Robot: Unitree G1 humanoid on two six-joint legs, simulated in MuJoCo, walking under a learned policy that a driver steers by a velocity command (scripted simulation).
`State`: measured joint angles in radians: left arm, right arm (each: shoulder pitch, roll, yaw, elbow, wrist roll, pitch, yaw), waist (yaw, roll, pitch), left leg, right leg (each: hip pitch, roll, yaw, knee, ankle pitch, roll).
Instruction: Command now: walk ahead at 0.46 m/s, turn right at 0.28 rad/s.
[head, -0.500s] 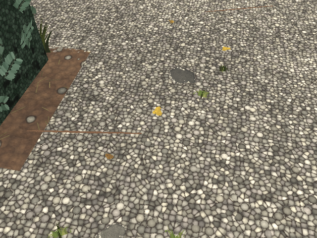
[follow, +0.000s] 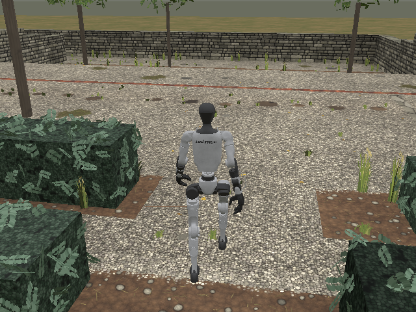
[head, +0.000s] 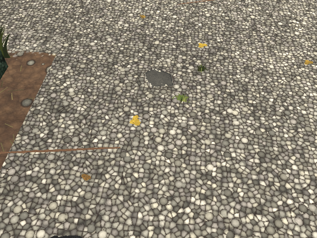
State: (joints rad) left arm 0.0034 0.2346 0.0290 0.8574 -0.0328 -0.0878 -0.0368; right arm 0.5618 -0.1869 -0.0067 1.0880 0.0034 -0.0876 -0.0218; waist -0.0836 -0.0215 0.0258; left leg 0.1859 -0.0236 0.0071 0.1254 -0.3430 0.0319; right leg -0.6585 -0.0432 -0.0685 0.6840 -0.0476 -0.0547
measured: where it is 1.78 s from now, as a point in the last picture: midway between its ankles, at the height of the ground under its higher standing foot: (181, 198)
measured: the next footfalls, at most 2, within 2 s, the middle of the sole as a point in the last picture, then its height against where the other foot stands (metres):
right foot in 0.10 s outside the picture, level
left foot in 0.58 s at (142, 219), level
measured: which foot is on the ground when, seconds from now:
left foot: down 0.00-0.12, up 0.14-0.56, down 0.58-1.00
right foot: up 0.00-0.08, down 0.10-0.60, up 0.62-1.00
